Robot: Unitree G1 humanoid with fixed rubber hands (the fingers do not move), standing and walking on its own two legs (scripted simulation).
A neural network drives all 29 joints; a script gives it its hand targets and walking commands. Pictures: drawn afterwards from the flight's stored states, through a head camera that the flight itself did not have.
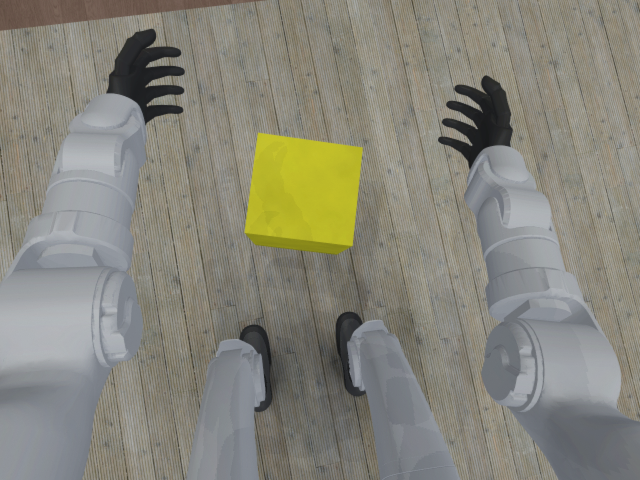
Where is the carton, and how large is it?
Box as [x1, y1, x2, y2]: [244, 133, 362, 254]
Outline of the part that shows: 258,133 244,232 255,244 334,254 351,246 362,147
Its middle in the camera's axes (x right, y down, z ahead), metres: -0.04 -0.09 +0.87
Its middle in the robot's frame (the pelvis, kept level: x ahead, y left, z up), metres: +0.51 -0.05 -0.52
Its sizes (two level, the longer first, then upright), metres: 0.210 0.200 0.250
